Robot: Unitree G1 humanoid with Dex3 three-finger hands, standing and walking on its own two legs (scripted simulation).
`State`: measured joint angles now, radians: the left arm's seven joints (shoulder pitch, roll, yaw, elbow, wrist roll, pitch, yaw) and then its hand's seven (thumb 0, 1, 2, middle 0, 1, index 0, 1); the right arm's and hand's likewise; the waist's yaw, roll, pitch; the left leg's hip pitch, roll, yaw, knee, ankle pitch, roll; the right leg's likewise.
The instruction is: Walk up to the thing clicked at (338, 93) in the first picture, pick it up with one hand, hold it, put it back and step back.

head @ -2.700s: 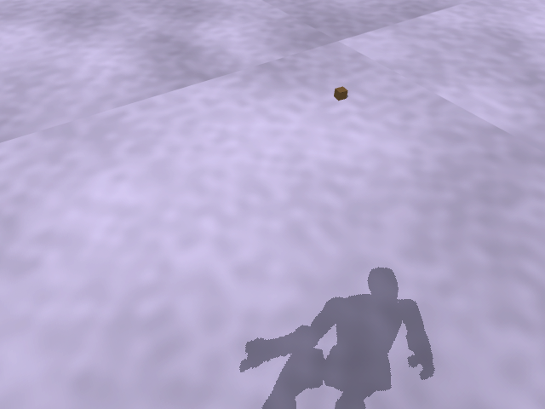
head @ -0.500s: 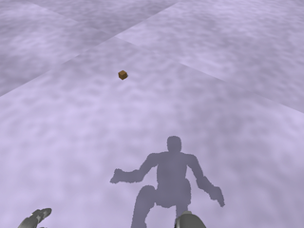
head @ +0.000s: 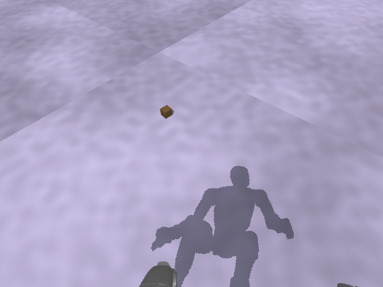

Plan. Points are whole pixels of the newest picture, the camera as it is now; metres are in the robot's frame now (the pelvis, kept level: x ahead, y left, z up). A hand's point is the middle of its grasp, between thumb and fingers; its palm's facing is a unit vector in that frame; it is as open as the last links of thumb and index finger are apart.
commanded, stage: walk up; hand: left
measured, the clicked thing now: (166, 111) +1.37 +0.33 -0.74
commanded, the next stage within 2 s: none
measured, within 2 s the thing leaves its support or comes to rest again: neither
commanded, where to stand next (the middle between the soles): +1.02 +0.09 m, yaw +1 degrees
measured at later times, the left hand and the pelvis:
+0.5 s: hand (104, 195) +0.36 +0.30 -0.13, palm faces -0.07 -0.93 -0.36, open 7.4 cm; pelvis +0.26 +0.03 +0.00, yaw +0 degrees
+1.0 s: hand (117, 163) +0.48 +0.29 -0.14, palm faces +0.05 -0.92 -0.39, open 7.4 cm; pelvis +0.46 +0.01 +0.00, yaw +3 degrees
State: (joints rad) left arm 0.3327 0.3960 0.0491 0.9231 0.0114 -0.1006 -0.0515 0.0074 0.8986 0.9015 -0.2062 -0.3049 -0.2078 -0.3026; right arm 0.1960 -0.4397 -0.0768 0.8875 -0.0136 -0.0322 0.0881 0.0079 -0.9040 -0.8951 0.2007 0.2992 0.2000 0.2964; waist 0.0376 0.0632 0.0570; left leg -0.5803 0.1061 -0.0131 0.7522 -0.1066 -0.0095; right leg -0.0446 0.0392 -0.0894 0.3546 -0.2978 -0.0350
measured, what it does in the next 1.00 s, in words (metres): walks ahead: left foot, then right foot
